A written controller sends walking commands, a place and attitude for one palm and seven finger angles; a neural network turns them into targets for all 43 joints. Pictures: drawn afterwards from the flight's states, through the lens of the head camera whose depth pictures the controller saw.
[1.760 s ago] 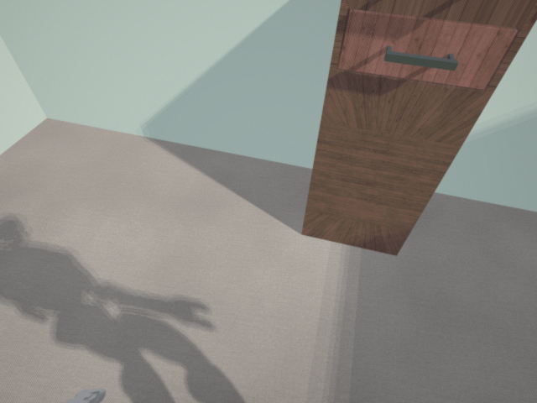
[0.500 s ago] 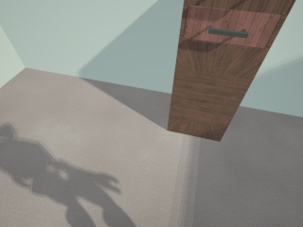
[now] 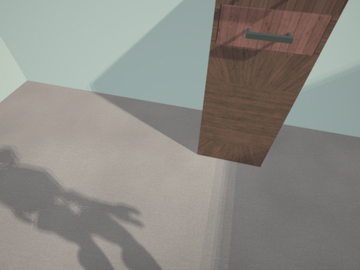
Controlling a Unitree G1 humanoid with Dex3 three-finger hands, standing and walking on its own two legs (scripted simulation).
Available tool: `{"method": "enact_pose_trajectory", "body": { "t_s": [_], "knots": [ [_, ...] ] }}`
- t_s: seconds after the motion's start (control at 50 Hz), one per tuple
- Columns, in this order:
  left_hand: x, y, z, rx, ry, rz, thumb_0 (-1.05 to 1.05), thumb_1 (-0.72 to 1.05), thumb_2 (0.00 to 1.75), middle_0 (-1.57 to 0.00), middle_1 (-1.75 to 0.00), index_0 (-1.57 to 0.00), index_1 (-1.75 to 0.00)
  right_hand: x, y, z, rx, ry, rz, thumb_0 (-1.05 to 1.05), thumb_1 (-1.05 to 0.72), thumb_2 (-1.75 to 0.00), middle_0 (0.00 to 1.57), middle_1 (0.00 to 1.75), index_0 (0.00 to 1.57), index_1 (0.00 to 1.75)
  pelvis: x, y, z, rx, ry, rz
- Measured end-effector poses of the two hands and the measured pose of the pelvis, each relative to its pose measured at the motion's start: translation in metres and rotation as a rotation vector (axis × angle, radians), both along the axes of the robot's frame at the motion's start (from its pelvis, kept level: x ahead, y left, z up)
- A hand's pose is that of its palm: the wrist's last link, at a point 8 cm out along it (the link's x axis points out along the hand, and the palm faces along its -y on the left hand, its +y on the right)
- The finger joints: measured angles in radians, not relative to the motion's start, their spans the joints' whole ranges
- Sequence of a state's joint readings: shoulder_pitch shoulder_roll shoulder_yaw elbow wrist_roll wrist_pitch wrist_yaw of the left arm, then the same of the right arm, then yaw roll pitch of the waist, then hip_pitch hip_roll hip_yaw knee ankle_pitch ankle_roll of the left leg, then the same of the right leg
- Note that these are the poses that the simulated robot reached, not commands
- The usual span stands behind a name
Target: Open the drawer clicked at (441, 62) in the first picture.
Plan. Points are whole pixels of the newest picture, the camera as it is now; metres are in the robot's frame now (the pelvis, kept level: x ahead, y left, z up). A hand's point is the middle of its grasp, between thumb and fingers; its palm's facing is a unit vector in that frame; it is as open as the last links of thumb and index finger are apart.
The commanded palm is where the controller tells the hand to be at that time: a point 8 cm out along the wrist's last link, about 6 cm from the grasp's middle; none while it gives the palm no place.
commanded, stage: walk to a spot facing it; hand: left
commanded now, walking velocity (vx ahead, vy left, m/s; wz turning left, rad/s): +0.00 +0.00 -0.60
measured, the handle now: (268, 35) +0.91 -0.27 +0.11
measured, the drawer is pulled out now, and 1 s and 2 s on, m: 0.00 0.00 0.00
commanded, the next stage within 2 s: none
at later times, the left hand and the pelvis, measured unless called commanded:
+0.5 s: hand out of the picture +0.05 +0.15 -0.16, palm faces -0.19 -0.95 -0.25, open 7.4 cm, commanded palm none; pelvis -0.03 -0.03 +0.00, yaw -15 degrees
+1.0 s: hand (115, 267) +0.16 +0.18 -0.17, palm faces -0.48 -0.85 -0.22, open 7.4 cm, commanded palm none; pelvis -0.03 +0.03 +0.00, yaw -33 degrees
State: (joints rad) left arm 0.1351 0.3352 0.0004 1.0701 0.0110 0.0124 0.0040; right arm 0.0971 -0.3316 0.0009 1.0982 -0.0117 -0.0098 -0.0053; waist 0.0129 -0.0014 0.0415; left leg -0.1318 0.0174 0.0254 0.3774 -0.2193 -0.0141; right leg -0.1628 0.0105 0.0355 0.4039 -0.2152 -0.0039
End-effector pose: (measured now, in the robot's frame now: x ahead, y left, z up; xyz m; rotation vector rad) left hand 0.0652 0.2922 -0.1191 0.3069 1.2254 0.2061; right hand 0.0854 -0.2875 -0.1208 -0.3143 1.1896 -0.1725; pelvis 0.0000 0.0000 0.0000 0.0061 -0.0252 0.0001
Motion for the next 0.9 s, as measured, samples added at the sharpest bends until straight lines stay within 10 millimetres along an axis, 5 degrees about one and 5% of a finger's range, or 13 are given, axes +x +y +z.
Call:
{"method": "enact_pose_trajectory", "body": {
  "t_s": [0.28, 0.44, 0.68, 0.78, 0.9],
  "knots": [
    [-0.009, -0.066, -0.028, -0.058, 0.059, -0.097, 0.01, 0.91, 0.9, -0.2, -0.3, -0.2, -0.3, -0.061, 0.009, -0.051, 0.134, 0.011, -0.182, 0.01, -0.91, -0.9, 0.2, 0.3, 0.21, 0.3, -0.017, -0.024, -0.028, 0.024, -0.006, -0.154],
    [-0.018, -0.095, -0.014, -0.085, 0.096, -0.134, 0.01, 0.9, 0.9, -0.21, -0.3, -0.2, -0.3, -0.087, -0.002, -0.034, 0.141, 0.031, -0.267, 0.01, -0.91, -0.9, 0.2, 0.3, 0.2, 0.3, -0.026, -0.034, -0.009, 0.038, 0.028, -0.228],
    [0.024, -0.078, -0.013, -0.078, 0.061, -0.261, 0.01, 0.9, 0.9, -0.21, -0.3, -0.2, -0.3, -0.103, -0.003, -0.011, 0.065, -0.053, -0.385, 0.01, -0.91, -0.9, 0.2, 0.3, 0.2, 0.3, -0.03, -0.014, -0.004, 0.034, 0.061, -0.368],
    [0.052, -0.059, -0.023, -0.084, 0.043, -0.331, 0.01, 0.9, 0.9, -0.21, -0.3, -0.2, -0.3, -0.111, 0.014, -0.001, 0.02, -0.114, -0.433, 0.01, -0.91, -0.9, 0.2, 0.3, 0.2, 0.3, -0.03, 0.009, -0.009, 0.015, 0.07, -0.429],
    [0.089, -0.052, -0.024, -0.107, 0.015, -0.424, 0.01, 0.91, 0.9, -0.2, -0.3, -0.2, -0.3, -0.151, 0.046, 0.008, -0.001, -0.082, -0.505, 0.01, -0.91, -0.9, 0.2, 0.3, 0.2, 0.3, -0.031, 0.025, -0.006, -0.003, 0.049, -0.505]
  ]
}}
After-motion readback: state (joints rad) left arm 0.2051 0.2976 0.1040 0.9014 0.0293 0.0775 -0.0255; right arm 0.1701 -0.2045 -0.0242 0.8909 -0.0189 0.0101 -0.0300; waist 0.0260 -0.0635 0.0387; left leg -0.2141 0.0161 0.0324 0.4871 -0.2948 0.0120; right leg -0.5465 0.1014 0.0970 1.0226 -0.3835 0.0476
